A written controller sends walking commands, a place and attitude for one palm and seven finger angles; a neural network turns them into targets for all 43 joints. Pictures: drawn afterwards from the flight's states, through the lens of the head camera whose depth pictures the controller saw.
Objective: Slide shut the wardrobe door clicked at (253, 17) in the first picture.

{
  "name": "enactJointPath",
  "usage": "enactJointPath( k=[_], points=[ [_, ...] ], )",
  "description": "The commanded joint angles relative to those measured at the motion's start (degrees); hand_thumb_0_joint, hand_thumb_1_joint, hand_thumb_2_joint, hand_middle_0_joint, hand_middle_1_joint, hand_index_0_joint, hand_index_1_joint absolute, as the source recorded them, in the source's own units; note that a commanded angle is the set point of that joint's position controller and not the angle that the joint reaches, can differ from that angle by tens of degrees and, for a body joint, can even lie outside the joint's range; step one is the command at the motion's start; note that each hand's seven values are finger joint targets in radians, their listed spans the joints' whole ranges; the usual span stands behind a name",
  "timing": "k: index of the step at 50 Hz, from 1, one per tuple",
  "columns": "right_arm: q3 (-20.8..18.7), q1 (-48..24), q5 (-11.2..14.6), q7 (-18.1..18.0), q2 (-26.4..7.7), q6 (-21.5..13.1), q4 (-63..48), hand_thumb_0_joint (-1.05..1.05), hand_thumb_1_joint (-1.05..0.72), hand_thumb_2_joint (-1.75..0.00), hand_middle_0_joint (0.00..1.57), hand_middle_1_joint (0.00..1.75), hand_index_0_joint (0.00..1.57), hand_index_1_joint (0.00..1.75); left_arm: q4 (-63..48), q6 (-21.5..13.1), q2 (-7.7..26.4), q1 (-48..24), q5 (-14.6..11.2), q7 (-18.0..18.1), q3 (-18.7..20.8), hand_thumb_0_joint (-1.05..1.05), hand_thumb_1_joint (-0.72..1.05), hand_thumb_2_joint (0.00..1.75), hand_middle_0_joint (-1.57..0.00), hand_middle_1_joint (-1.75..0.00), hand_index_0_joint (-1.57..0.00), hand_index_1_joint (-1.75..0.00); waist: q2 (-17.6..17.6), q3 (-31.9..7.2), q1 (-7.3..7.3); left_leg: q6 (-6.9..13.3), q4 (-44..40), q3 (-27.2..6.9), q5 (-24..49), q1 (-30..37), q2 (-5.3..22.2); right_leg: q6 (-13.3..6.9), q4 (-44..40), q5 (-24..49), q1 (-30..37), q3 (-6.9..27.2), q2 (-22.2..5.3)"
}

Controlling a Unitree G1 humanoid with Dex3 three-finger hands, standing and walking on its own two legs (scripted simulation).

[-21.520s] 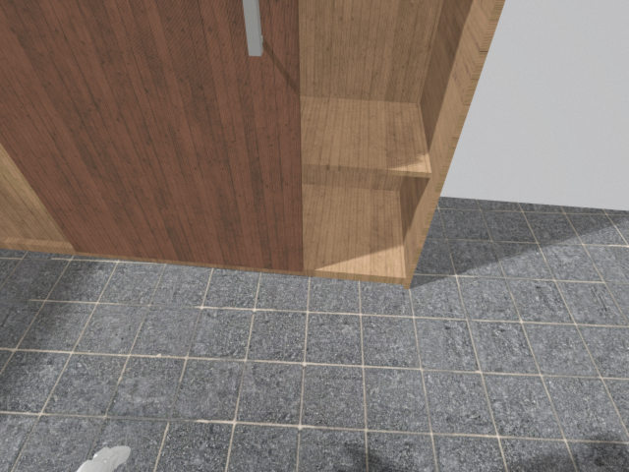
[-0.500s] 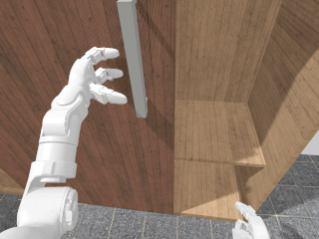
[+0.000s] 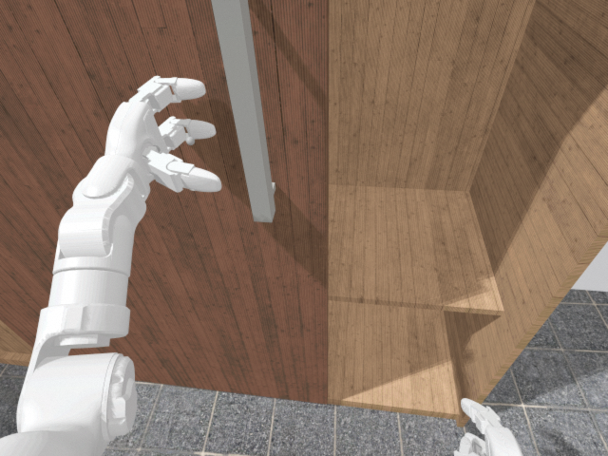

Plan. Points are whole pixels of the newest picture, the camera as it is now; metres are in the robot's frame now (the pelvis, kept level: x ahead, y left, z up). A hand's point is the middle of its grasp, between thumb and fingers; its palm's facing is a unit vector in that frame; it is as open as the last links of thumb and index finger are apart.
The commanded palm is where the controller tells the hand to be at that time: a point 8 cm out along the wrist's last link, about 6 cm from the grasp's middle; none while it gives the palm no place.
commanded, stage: feel for the door with the fingertips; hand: left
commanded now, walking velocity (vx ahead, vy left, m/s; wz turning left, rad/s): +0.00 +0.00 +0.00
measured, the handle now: (255, 119) +0.43 +0.08 +0.26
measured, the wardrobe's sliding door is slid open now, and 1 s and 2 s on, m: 0.40 0.40 0.40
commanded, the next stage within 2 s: slide the fingers in behind the handle in 0.34 s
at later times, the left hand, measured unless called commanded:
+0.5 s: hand (216, 142) +0.40 +0.12 +0.25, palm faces -0.05 -1.00 -0.01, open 13.9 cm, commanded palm +0.38 +0.18 +0.24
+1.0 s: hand (221, 147) +0.39 +0.12 +0.25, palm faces -0.05 -1.00 -0.02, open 14.0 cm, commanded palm +0.37 +0.17 +0.24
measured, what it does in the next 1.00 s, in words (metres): stands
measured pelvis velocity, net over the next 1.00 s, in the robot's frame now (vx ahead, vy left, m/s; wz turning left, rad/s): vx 0.00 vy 0.01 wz -0.02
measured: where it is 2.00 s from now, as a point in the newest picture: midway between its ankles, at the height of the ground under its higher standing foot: outside the picture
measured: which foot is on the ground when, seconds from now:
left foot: down 0.00-1.00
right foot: down 0.00-1.00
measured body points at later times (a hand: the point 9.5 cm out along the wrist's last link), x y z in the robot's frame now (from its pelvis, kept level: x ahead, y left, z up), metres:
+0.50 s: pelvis +0.00 +0.01 +0.00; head -0.02 -0.01 +0.45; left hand +0.39 +0.18 +0.26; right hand +0.18 -0.21 -0.09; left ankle -0.02 +0.10 -0.74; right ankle -0.01 -0.08 -0.74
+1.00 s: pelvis +0.00 +0.01 +0.00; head -0.03 -0.01 +0.45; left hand +0.39 +0.17 +0.25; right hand +0.17 -0.22 -0.09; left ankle -0.02 +0.10 -0.74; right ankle -0.01 -0.08 -0.74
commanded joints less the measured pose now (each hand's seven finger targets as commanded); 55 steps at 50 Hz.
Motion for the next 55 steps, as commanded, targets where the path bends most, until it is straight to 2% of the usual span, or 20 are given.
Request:
enactJointPath(
  k=[1, 2, 7, 11, 12, 15, 17, 19, 22, 28, 30, 31, 35, 37, 39, 41, 43, 47, 53, 55],
  points=[
    [-2.2, -8.6, -0.1, 0.0, -5.4, -3.9, -9.7, 0.0, -0.9, -0.9, 0.2, 0.3, 0.2, 0.3, -12.4, -3.3, 8.1, -24.4, -0.5, -0.1, 1.0, 0.0, -0.5, 0.3, -0.3, -1.2, -0.3, -1.2, -4.1, -14.6, -0.35, 1.7, -0.8, -2.2, 13.9, 5.2, 0.1, 1.3, -2.4, 16.2, 3.7, 4.3, -1.8],
    [-2.1, -9.1, -0.1, 0.0, -5.3, -3.9, -9.7, 0.0, -0.9, -0.9, 0.2, 0.3, 0.2, 0.3, -13.3, -3.3, 6.4, -25.7, -0.4, -0.1, -0.8, 0.0, -0.5, 0.3, -0.3, -1.2, -0.3, -1.2, -3.0, -14.3, -0.77, 1.7, -0.8, -2.0, 13.8, 5.6, 0.1, 1.3, -2.5, 15.9, 3.0, 4.3, -1.8],
    [-2.0, -9.9, -0.5, 0.0, -4.8, -4.3, -9.6, 0.0, -0.9, -0.9, 0.2, 0.3, 0.2, 0.3, -17.5, -3.8, 6.7, -28.6, -0.5, 2.0, 0.1, 0.0, -0.5, 0.3, -0.3, -1.2, -0.3, -1.2, -3.5, -14.9, -0.56, 1.4, -1.1, -2.6, 14.4, 6.7, 0.4, 1.1, -2.5, 14.9, 3.2, 4.1, -1.5],
    [-1.9, -10.4, -1.0, 0.5, -4.2, -4.4, -9.7, 0.0, -0.9, -0.9, 0.2, 0.3, 0.2, 0.3, -20.6, -3.7, 3.1, -26.8, 0.2, 3.8, -2.1, 0.0, -0.5, 0.3, -0.3, -1.2, -0.3, -1.2, -1.7, -16.5, -0.08, 0.9, -1.2, -3.0, 17.6, 9.1, 0.6, 0.7, -1.7, 16.8, 3.6, 3.5, -1.3],
    [-1.8, -10.7, -1.0, 0.6, -4.1, -4.2, -9.5, 0.0, -0.9, -0.9, 0.2, 0.3, 0.2, 0.3, -19.6, -3.1, 2.2, -25.6, 0.1, 4.1, -2.3, 0.0, -0.5, 0.3, -0.3, -1.2, -0.3, -1.2, -3.2, -16.4, 0.01, 0.8, -1.2, -2.9, 17.6, 8.8, 0.6, 0.8, -1.7, 17.0, 3.7, 3.5, -1.3],
    [-1.7, -10.6, -1.1, 0.2, -4.4, -3.0, -8.6, 0.0, -0.9, -0.9, 0.2, 0.3, 0.2, 0.3, -16.2, -1.7, 4.9, -24.9, 0.3, 5.3, 0.4, 0.0, -0.5, 0.3, -0.3, -1.2, -0.3, -1.2, -6.1, -13.4, 0.23, 0.9, -2.1, -2.5, 14.8, 6.1, 0.7, 1.1, -2.7, 14.5, 3.6, 3.5, -1.3],
    [-1.5, -10.8, -1.2, 0.0, -4.5, -2.4, -8.4, 0.0, -0.9, -0.9, 0.2, 0.3, 0.2, 0.3, -14.6, -0.7, 6.5, -25.9, 0.9, 6.1, 1.5, 0.0, -0.5, 0.3, -0.3, -1.2, -0.3, -1.2, -5.7, -12.9, 0.33, 0.9, -2.5, -2.3, 13.8, 5.1, 0.7, 1.0, -3.0, 13.4, 3.8, 3.9, -1.4],
    [-1.6, -10.7, -1.3, 0.0, -4.3, -1.9, -8.3, 0.0, -0.9, -0.9, 0.2, 0.3, 0.2, 0.3, -14.3, -0.6, 6.1, -26.2, 1.5, 6.7, 1.0, 0.0, -0.5, 0.3, -0.3, -1.2, -0.3, -1.2, -5.5, -12.5, 0.31, 0.9, -2.5, -2.3, 14.6, 5.2, 0.8, 0.9, -2.9, 13.6, 3.8, 3.7, -1.4],
    [-1.6, -10.6, -1.3, 0.3, -3.7, -1.9, -8.8, 0.0, -0.9, -0.9, 0.2, 0.3, 0.2, 0.3, -16.4, -0.8, 2.2, -28.5, 2.0, 6.9, -2.5, 0.0, -0.5, 0.3, -0.3, -1.2, -0.3, -1.2, -1.8, -14.5, -0.3, 0.5, -2.0, -2.5, 17.6, 7.9, 0.9, 0.5, -2.2, 15.6, 3.2, 3.5, -1.3],
    [-1.8, -10.8, -1.4, 0.4, -3.9, -1.4, -9.4, 0.0, -0.9, -0.9, 0.2, 0.3, 0.2, 0.3, -17.5, -0.7, 3.2, -25.6, 1.3, 6.4, -0.8, 0.0, -0.5, 0.3, -0.3, -1.2, -0.3, -1.2, -5.7, -16.4, 0.42, 0.6, -2.2, -2.3, 19.5, 7.9, 0.8, 0.6, -2.1, 18.6, 5.8, 3.5, -1.2],
    [-1.7, -10.8, -1.4, 0.5, -3.8, -1.3, -9.5, 0.0, -0.9, -0.9, 0.2, 0.3, 0.2, 0.3, -18.7, -1.1, 2.2, -25.6, 1.4, 6.4, -1.9, 0.0, -0.5, 0.3, -0.3, -1.2, -0.3, -1.2, -4.0, -15.6, 0.29, 0.4, -2.4, -2.5, 19.3, 8.1, 0.8, 0.5, -2.2, 17.8, 5.2, 3.4, -1.2],
    [-1.8, -10.9, -1.4, 0.5, -3.8, -1.2, -9.5, 0.0, -0.9, -0.9, 0.2, 0.3, 0.2, 0.3, -18.4, -0.9, 3.5, -24.0, 1.3, 6.6, -0.3, 0.0, -0.5, 0.3, -0.3, -1.2, -0.3, -1.2, -4.6, -15.6, 0.7, 0.4, -2.4, -2.4, 19.2, 8.0, 1.0, 0.5, -2.3, 17.7, 5.5, 3.3, -1.1],
    [-1.7, -11.0, -1.2, 0.4, -4.0, -1.1, -9.2, 0.0, -0.9, -0.9, 0.2, 0.3, 0.2, 0.3, -18.2, -0.5, 2.7, -25.5, 1.2, 6.6, -1.8, 0.0, -0.5, 0.3, -0.3, -1.2, -0.3, -1.2, -4.8, -12.8, -0.05, 0.4, -2.9, -2.6, 16.7, 6.9, 1.1, 0.6, -3.1, 14.9, 4.1, 3.4, -1.0],
    [-1.8, -11.3, -1.3, 0.3, -4.1, -1.3, -9.5, 0.0, -0.9, -0.9, 0.2, 0.3, 0.2, 0.3, -19.2, -0.5, 3.9, -25.1, 1.0, 6.7, -0.4, 0.0, -0.5, 0.3, -0.3, -1.2, -0.3, -1.2, -5.1, -14.0, 0.43, 0.5, -3.0, -2.6, 16.6, 7.2, 1.0, 0.6, -3.1, 14.8, 4.7, 3.6, -1.0],
    [-1.7, -11.7, -1.3, 0.4, -3.8, -1.3, -9.7, 0.0, -0.9, -0.9, 0.2, 0.3, 0.2, 0.3, -20.6, -1.0, 3.0, -25.0, 1.1, 6.6, -1.5, 0.0, -0.5, 0.3, -0.3, -1.2, -0.3, -1.2, -2.8, -14.4, 0.55, 0.5, -2.8, -2.4, 17.1, 7.8, 0.9, 0.5, -3.0, 15.2, 4.9, 3.6, -1.1],
    [-1.7, -11.5, -1.3, 0.3, -3.7, -1.6, -9.2, 0.0, -0.9, -0.9, 0.2, 0.3, 0.2, 0.3, -19.9, -1.0, 1.9, -26.6, 1.1, 6.8, -2.7, 0.0, -0.5, 0.3, -0.3, -1.2, -0.3, -1.2, -2.5, -13.8, -0.16, 0.4, -2.8, -2.5, 16.3, 8.2, 1.0, 0.6, -3.4, 14.2, 3.8, 3.6, -1.0],
    [-1.9, -11.2, -1.4, 0.3, -4.0, -1.9, -9.0, 0.0, -0.9, -0.9, 0.2, 0.3, 0.2, 0.3, -19.6, -1.1, 3.1, -26.0, 1.0, 6.9, -1.4, 0.0, -0.5, 0.3, -0.3, -1.2, -0.3, -1.2, -3.9, -14.8, 0.09, 0.5, -2.8, -2.7, 16.5, 8.2, 1.1, 0.6, -3.3, 14.5, 4.5, 3.7, -0.9],
    [-1.9, -11.3, -1.4, 0.5, -3.6, -2.3, -9.0, 0.0, -0.9, -0.9, 0.2, 0.3, 0.2, 0.3, -20.4, -1.3, -0.7, -27.4, 1.1, 7.1, -4.6, 0.0, -0.5, 0.3, -0.3, -1.2, -0.3, -1.2, -2.2, -15.2, -0.36, 0.3, -2.6, -2.6, 17.5, 9.3, 0.9, 0.5, -3.1, 15.2, 3.9, 3.5, -0.9],
    [-1.8, -11.7, -1.4, 0.4, -3.9, -1.6, -9.0, 0.0, -0.9, -0.9, 0.2, 0.3, 0.2, 0.3, -19.2, -0.2, 1.3, -24.2, 0.9, 7.4, -2.1, 0.0, -0.5, 0.3, -0.3, -1.2, -0.3, -1.2, -6.7, -15.4, 0.43, 0.8, -2.7, -2.0, 17.5, 7.1, 0.6, 0.8, -3.0, 17.3, 6.3, 3.7, -1.1],
    [-1.8, -11.7, -1.5, 0.6, -3.6, -1.6, -9.1, 0.0, -0.9, -0.9, 0.2, 0.3, 0.2, 0.3, -19.7, -0.5, 0.2, -24.8, 0.9, 7.4, -3.2, 0.0, -0.5, 0.3, -0.3, -1.2, -0.3, -1.2, -5.4, -14.7, 0.23, 0.7, -2.7, -2.2, 17.1, 7.4, 0.6, 0.8, -3.2, 16.7, 5.6, 3.7, -1.2]
  ],
)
